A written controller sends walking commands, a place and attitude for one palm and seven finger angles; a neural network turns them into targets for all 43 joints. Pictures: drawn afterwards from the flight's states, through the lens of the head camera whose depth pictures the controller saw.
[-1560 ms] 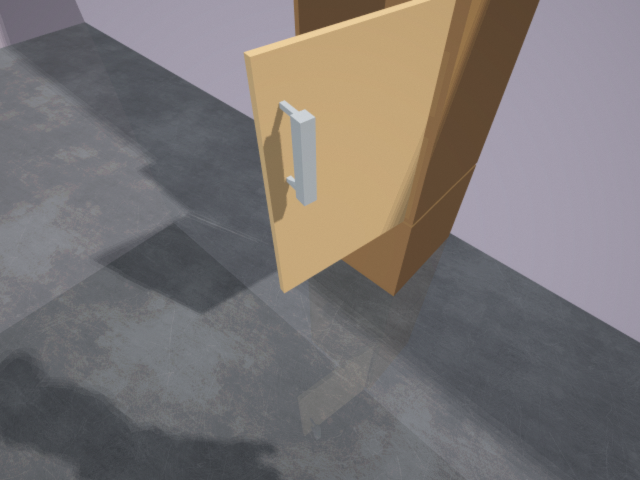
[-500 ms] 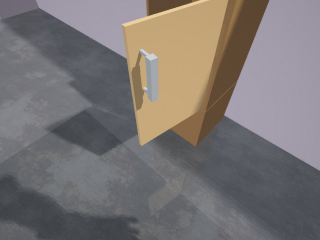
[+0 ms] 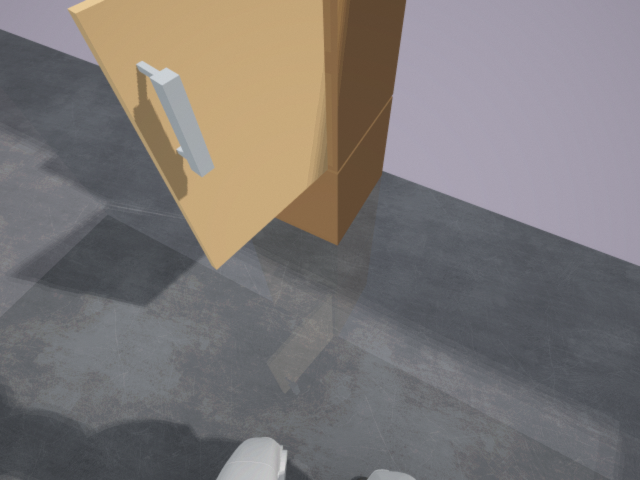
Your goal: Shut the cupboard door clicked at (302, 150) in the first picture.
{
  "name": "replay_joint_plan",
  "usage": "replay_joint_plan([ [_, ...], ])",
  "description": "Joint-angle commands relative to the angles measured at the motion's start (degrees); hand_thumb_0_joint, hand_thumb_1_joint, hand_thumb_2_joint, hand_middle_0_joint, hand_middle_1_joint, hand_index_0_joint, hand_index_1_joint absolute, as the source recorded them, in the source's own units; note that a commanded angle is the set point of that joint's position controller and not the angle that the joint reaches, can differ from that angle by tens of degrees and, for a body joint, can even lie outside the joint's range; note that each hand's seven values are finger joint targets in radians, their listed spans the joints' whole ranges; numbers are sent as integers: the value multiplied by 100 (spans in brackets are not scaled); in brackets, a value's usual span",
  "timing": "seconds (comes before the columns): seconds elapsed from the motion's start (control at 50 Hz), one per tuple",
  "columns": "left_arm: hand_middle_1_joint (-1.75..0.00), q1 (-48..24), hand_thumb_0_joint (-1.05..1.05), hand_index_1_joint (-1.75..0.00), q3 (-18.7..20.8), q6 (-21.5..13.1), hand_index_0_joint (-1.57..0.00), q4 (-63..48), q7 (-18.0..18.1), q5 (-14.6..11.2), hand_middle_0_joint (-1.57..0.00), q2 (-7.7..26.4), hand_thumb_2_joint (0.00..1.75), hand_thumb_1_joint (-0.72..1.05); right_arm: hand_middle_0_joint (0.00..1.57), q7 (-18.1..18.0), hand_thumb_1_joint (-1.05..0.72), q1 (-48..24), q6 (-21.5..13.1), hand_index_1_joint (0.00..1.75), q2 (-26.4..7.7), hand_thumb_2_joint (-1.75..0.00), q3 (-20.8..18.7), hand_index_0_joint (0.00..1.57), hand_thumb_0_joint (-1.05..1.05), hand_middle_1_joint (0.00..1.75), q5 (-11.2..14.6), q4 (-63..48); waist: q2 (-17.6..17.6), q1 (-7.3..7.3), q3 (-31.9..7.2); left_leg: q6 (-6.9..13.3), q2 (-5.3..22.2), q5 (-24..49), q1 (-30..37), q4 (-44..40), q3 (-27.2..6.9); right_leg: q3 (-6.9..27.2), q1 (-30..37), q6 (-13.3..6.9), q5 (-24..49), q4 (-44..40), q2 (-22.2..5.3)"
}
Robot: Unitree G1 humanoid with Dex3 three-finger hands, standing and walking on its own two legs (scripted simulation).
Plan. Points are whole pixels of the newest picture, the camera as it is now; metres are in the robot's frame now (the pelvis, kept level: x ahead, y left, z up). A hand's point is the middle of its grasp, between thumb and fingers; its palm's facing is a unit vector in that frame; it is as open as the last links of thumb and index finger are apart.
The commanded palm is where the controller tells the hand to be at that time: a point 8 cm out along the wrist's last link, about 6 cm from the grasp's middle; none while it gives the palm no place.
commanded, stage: walk to a spot facing it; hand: left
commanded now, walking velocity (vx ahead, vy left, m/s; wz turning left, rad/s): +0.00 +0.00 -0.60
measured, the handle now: (176, 121) +0.56 +0.26 +0.09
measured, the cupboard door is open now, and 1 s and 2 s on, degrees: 79 79 79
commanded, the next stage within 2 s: none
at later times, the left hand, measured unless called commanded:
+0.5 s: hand (176, 450) +0.15 +0.23 -0.16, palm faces -0.21 -0.95 -0.23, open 7.4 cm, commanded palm none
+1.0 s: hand (251, 406) +0.22 +0.14 -0.18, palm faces -0.58 -0.80 -0.18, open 7.4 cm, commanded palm none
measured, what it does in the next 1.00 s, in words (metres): steps on the spot, turning right: left foot, then right foot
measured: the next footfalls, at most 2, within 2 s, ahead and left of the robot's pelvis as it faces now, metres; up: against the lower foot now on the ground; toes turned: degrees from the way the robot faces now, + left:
left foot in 0.32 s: +0.06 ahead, +0.16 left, +0.00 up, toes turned -13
right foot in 0.64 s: +0.01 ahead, -0.12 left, +0.00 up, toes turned -25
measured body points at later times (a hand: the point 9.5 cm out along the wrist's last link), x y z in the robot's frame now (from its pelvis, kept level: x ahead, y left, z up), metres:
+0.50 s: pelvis +0.01 +0.04 +0.01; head +0.07 +0.05 +0.45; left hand +0.16 +0.28 -0.14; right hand +0.03 -0.23 -0.12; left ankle +0.02 +0.17 -0.73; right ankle -0.02 -0.10 -0.67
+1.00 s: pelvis +0.03 +0.03 +0.00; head +0.08 +0.02 +0.44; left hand +0.25 +0.18 -0.16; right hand -0.08 -0.22 -0.13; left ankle +0.10 +0.13 -0.74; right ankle -0.04 -0.09 -0.70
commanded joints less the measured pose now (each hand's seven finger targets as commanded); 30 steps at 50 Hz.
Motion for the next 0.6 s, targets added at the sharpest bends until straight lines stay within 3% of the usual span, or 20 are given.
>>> replay_joint_plan([
  [0.0,-30,385,0,-30,263,-171,-20,-337,140,19,-20,1164,90,90,20,-19,-90,-164,-191,30,-317,-90,-81,20,0,30,37,-538,-578,41,-1345,-81,-28,204,-378,-401,-158,1828,1294,-714,2931,-1161,-1430],
  [0.06,-30,576,0,-30,282,-152,-20,-287,140,33,-20,1191,90,90,20,-45,-90,-336,-210,30,-300,-90,-73,20,0,30,61,-633,-758,143,-1359,-94,-132,178,-384,-880,-137,1992,1570,-746,3308,-1107,-1388],
  [0.16,-30,461,0,-30,326,-95,-20,-381,120,79,-20,1251,90,90,20,-60,-90,-488,-237,30,-358,-90,-89,20,0,30,99,-792,-940,132,-1160,-10,-236,-1,54,-1685,-235,2443,1075,-792,2758,-1167,-1367],
  [0.2,-30,293,0,-30,342,-76,-20,-436,107,80,-20,1286,90,90,20,-69,-90,-335,-271,30,-364,-90,-90,20,0,30,125,-800,-953,27,-1211,43,-304,91,448,-2354,-253,2559,873,-710,2743,-1056,-1281],
  [0.24,-30,49,0,-30,320,-48,-20,-496,106,39,-20,1238,90,90,20,-107,-90,153,-322,30,-410,-90,-93,20,0,30,136,-661,-764,-222,-1424,78,-294,867,1558,-3664,-232,2418,313,-366,2369,-717,-1034],
  [0.26,-30,-29,0,-30,264,-37,-20,-570,83,-12,-20,1059,90,90,20,-145,-90,395,-372,30,-624,-90,-130,20,0,30,111,-583,-330,-347,-1441,174,115,1181,2465,-4324,-460,2008,-505,-70,1448,-408,-640],
  [0.28,-30,53,0,-30,200,-29,-20,-684,10,-94,-20,714,90,90,20,-173,-90,410,-438,30,-1163,-90,-217,20,0,30,4,-653,1317,-322,-1363,658,1557,1219,3042,-5051,-2032,1082,-1659,308,-561,624,174],
  [0.3,-30,-207,0,-30,203,-45,-20,-780,-41,-44,-20,846,90,90,20,-200,-90,459,-405,30,-1416,-90,-243,20,0,30,-50,-736,1658,-361,-1148,1267,2536,2109,2519,-5121,-2674,192,-1777,577,-2024,1998,118],
  [0.32,-30,-310,0,-30,225,-44,-20,-849,-67,-1,-20,984,90,90,20,-196,-90,323,-387,30,-1295,-90,-188,20,0,30,-82,-838,923,-284,-955,1553,2604,2532,1951,-4946,-2452,276,-1610,643,-1877,2686,-175],
  [0.34,-30,-216,0,-30,266,-53,-20,-872,-126,42,-20,948,90,90,20,-209,-90,118,-419,30,-1181,-90,-163,20,0,30,-133,-952,530,-122,-902,1608,2361,3238,1754,-4812,-2047,62,-1642,701,-1679,3159,-205],
  [0.36,-30,-284,0,-30,285,-32,-20,-713,-145,72,-20,852,90,90,20,-194,-90,115,-448,30,-1020,-90,-132,20,0,30,-149,-899,920,-68,-915,1421,1868,4450,1936,-4468,-1485,63,-1745,728,-1506,3320,-214],
  [0.38,-30,-297,0,-30,258,-7,-20,-699,-173,36,-20,819,90,90,20,-189,-90,139,-441,30,-951,-90,-118,20,0,30,-137,-917,1048,-63,-895,1266,1623,4871,1983,-4274,-908,-40,-1700,730,-1392,3337,-292],
  [0.4,-30,-285,0,-30,227,24,-20,-751,-203,13,-20,765,90,90,20,-186,-90,130,-431,30,-934,-90,-117,20,0,30,-136,-939,1133,-44,-899,1118,1422,4800,1998,-4183,-488,-160,-1582,728,-1305,3133,-332],
  [0.44,-30,-380,0,-30,177,33,-20,-797,-267,20,-20,676,90,90,20,-183,-90,250,-422,30,-998,-90,-145,20,0,30,-144,-892,1302,-103,-1074,932,1237,4692,2136,-4027,-112,-528,-1216,714,-1157,2340,-302],
  [0.52,-30,-498,0,-30,134,-9,-20,-847,-306,0,-20,681,90,90,20,-94,-90,558,-373,30,-1168,-90,-211,20,0,30,-125,-832,1175,-236,-1085,823,1388,4302,2024,-3826,69,-909,-446,564,-822,1111,-193],
  [0.56,-30,-204,0,-30,159,-30,-20,-746,-300,-12,-20,759,90,90,20,-67,-90,452,-348,30,-1221,-90,-223,20,0,30,-96,-841,1050,-36,-1015,619,1359,3863,1623,-3397,224,-919,310,451,-150,173,-212],
  [0.58,-30,221,0,-30,216,-76,-20,-602,-273,2,-20,979,90,90,20,-49,-90,365,-345,30,-1177,-90,-225,20,0,30,-51,-889,574,189,-1196,383,1170,3336,1119,-2656,417,-709,1191,319,863,-553,-348],
])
